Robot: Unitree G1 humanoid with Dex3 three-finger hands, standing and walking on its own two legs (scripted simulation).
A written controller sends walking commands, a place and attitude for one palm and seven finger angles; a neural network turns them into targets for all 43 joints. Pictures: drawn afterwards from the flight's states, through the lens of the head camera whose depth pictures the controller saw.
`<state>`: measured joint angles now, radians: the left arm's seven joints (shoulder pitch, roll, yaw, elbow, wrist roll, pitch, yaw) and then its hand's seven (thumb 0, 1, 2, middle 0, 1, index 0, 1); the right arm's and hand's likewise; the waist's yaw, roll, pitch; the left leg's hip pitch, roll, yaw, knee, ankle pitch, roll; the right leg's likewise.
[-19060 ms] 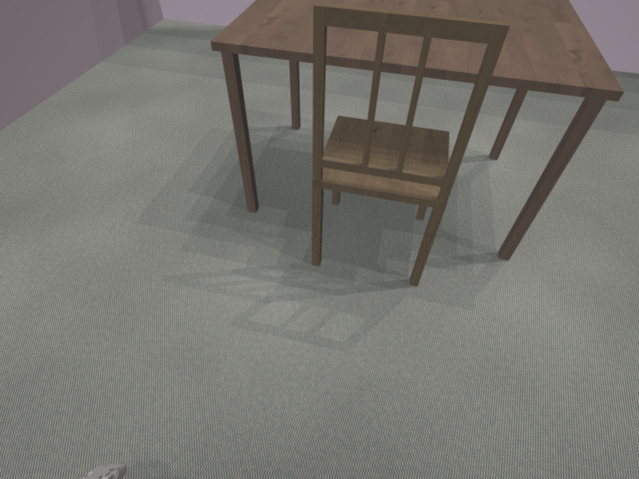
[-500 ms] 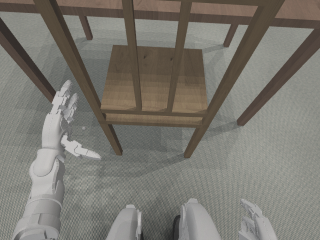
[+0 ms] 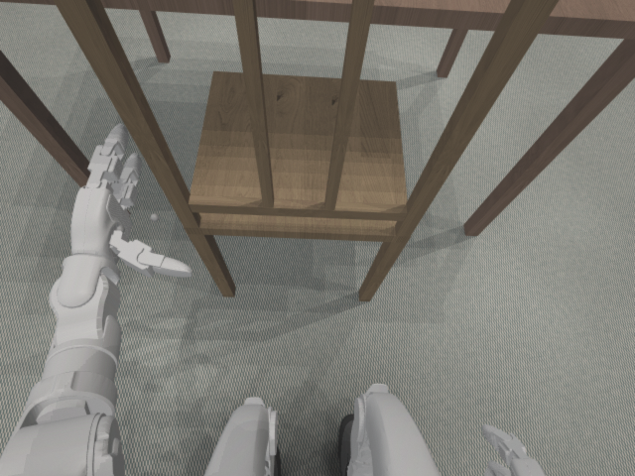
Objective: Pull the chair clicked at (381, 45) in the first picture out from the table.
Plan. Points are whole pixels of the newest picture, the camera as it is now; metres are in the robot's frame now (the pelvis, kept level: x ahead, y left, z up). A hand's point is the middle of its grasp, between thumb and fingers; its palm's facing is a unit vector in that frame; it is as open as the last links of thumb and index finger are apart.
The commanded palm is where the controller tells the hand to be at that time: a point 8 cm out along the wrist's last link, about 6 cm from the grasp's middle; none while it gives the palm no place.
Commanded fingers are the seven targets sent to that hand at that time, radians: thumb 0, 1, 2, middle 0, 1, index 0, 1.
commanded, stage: push the fingers through the gap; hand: left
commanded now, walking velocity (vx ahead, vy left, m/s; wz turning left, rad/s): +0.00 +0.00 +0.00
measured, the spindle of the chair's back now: (259, 125) +0.53 +0.08 +0.06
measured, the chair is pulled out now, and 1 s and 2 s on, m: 0.00 0.00 0.00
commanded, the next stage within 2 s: hook a spindle and tug to test in 1.20 s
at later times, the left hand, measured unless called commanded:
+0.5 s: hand (161, 186) +0.46 +0.20 +0.02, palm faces +0.01 -1.00 -0.04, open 17.0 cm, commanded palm +0.44 +0.24 +0.02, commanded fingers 0.00 -0.50 0.30 -0.06 -0.08 -0.06 -0.08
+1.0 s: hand (167, 162) +0.49 +0.20 +0.03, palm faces +0.02 -1.00 -0.04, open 17.0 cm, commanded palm +0.47 +0.24 +0.02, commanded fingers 0.00 -0.50 0.30 -0.06 -0.08 -0.06 -0.08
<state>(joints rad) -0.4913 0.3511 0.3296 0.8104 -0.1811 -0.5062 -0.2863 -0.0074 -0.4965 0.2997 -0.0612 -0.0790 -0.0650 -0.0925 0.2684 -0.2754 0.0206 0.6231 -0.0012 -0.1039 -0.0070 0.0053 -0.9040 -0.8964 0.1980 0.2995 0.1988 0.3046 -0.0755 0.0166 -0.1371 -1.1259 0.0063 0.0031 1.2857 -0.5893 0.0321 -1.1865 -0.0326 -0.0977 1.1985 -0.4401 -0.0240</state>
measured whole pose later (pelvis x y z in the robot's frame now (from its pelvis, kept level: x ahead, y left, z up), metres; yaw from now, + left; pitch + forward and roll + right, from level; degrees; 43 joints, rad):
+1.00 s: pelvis +0.00 +0.00 -0.01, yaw -1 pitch +27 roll -3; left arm -0.81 0.47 0.41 1.10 -0.10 -0.53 -0.25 -0.01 -0.50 0.30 -0.06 -0.08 -0.04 -0.08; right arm 0.31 -0.28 0.04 0.63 -0.03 0.02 0.02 0.00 -0.90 -0.90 0.20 0.30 0.20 0.30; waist -0.15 0.03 -0.12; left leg -1.20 0.02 0.00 1.31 -0.59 0.04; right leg -1.25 -0.02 -0.10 1.20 -0.42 -0.02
